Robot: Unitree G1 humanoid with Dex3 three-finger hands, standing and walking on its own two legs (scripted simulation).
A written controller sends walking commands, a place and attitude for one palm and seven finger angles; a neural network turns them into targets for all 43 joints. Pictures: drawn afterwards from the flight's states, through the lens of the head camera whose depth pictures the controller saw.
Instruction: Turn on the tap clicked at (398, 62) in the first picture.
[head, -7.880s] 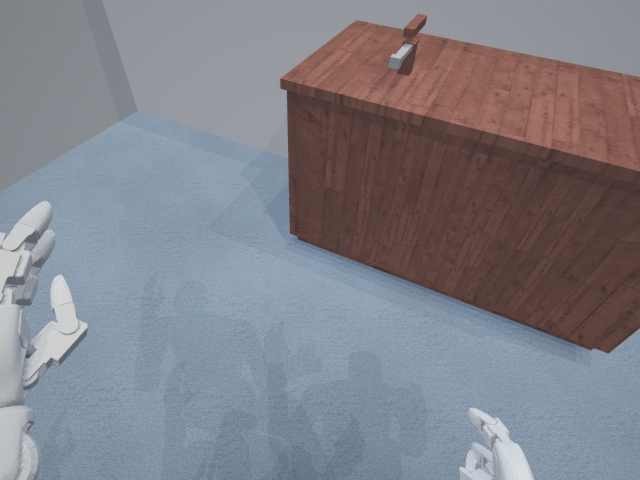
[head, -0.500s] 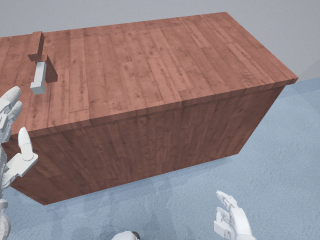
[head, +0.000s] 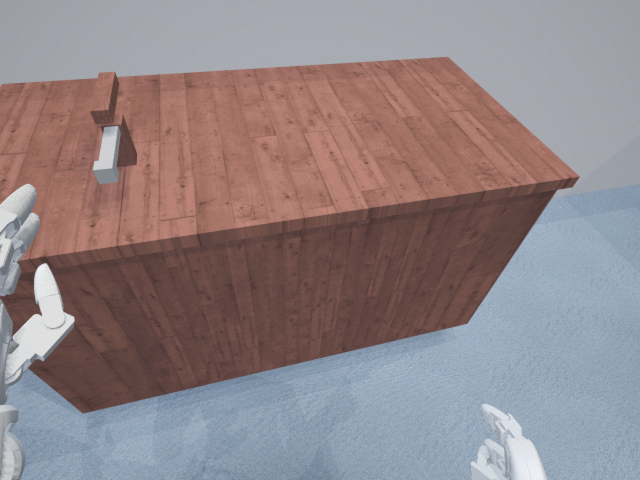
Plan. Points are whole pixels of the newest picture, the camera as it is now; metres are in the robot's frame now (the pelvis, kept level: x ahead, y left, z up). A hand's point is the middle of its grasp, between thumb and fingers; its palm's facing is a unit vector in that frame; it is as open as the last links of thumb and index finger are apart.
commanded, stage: come to a stop and stand still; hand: left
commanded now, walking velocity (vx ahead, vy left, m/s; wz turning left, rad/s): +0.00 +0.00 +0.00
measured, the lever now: (106, 171) +0.52 +0.39 +0.07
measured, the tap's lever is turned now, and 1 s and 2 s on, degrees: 0 0 0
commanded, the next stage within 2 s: look again from close up in 0.36 s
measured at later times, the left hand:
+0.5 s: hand (49, 312) +0.21 +0.26 +0.18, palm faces +0.43 -0.77 -0.47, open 7.5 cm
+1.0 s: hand (48, 267) +0.25 +0.29 +0.17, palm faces +0.45 -0.85 -0.28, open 7.5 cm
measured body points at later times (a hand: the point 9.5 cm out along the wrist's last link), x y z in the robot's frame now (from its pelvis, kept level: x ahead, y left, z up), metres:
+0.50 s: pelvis -0.02 +0.00 +0.00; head +0.00 +0.01 +0.45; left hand +0.18 +0.30 +0.20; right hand +0.13 -0.23 -0.09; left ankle +0.02 +0.10 -0.74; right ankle +0.03 -0.10 -0.74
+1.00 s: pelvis +0.03 +0.03 +0.00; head +0.05 +0.06 +0.45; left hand +0.22 +0.33 +0.19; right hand +0.22 -0.17 -0.06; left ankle +0.02 +0.10 -0.74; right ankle +0.03 -0.10 -0.74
